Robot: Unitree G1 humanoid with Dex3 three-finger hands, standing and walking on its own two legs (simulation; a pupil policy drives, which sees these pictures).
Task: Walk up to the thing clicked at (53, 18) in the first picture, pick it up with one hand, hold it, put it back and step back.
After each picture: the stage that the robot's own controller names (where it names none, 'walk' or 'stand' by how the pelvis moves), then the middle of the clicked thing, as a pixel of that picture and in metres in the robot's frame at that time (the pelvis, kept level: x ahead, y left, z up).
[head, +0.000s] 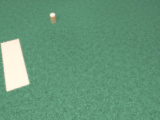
stand; (53, 18) +1.86 +0.43 -0.72
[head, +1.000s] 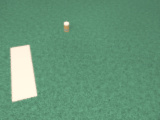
walk; (66, 26) +1.74 +0.22 -0.70
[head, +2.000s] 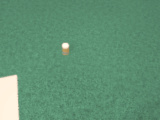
walk; (65, 49) +1.17 +0.16 -0.71
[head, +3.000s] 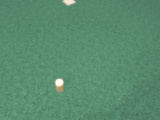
walk; (59, 85) +0.74 +0.19 -0.71
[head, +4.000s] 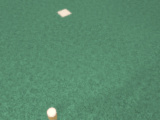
walk; (52, 114) +0.51 +0.21 -0.71
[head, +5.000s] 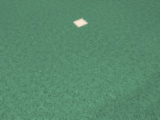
stand; out of the picture +0.41 +0.18 -0.71
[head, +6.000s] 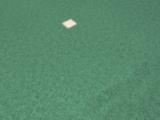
stand; out of the picture +0.38 +0.20 -0.72
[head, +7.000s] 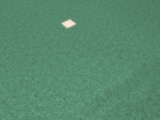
stand; out of the picture +0.39 +0.20 -0.73
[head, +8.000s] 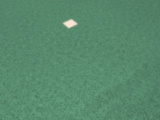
stand; out of the picture +0.38 +0.20 -0.73
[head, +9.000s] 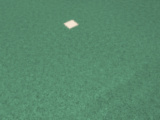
stand; out of the picture +0.38 +0.20 -0.73
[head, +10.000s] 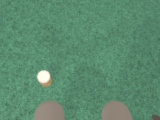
go down; (44, 78) +0.44 +0.19 -0.47
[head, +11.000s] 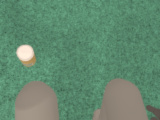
go down; (27, 56) +0.46 +0.23 -0.31
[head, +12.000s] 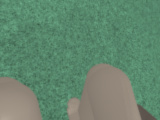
close in; out of the picture +0.44 +0.27 -0.23
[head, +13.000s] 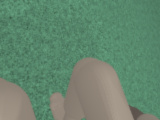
close; out of the picture +0.44 +0.28 -0.22
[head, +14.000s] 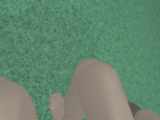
lift; out of the picture +0.41 +0.24 -0.23
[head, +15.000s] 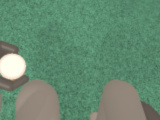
lift; (13, 69) +0.35 +0.24 -0.08
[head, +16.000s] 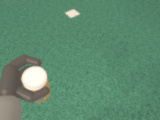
hold; (37, 85) +0.33 +0.16 +0.06
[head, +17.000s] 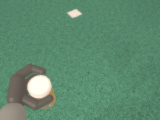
hold; (42, 93) +0.31 +0.15 +0.02
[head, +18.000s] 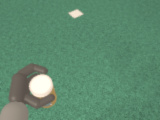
crouch; (44, 92) +0.32 +0.15 +0.02
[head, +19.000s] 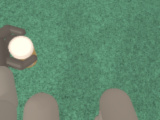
crouch; (24, 53) +0.44 +0.18 -0.08
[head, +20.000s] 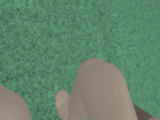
lower; out of the picture +0.43 +0.28 -0.23
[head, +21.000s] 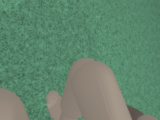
lower; out of the picture +0.44 +0.28 -0.24
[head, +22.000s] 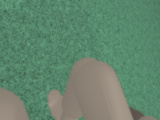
lower; out of the picture +0.44 +0.29 -0.23
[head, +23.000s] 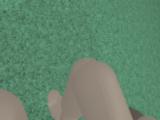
lower; out of the picture +0.44 +0.29 -0.23
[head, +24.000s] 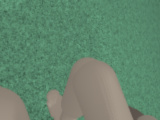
loosen; out of the picture +0.44 +0.28 -0.24
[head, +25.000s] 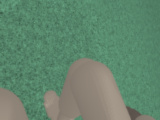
withdraw; out of the picture +0.44 +0.28 -0.24
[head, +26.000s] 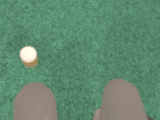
walk; (29, 57) +0.46 +0.22 -0.31
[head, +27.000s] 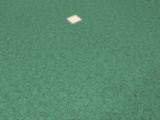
stand; out of the picture +0.40 +0.15 -0.65
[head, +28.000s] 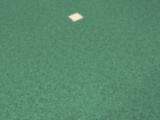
stand; out of the picture +0.42 +0.17 -0.67
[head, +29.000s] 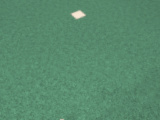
stand; out of the picture +0.41 +0.16 -0.68
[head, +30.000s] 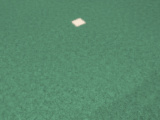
walk; out of the picture +0.43 +0.17 -0.72
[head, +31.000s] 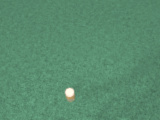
walk; (70, 94) +0.57 +0.14 -0.70
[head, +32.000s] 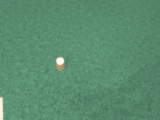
walk; (60, 64) +0.84 +0.18 -0.71
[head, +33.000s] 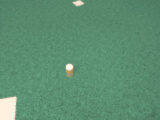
stand; (69, 70) +0.99 +0.16 -0.71
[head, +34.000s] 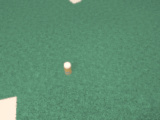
stand; (67, 68) +1.00 +0.19 -0.73
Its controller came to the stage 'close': yes
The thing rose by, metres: 0.72
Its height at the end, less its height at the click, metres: +0.00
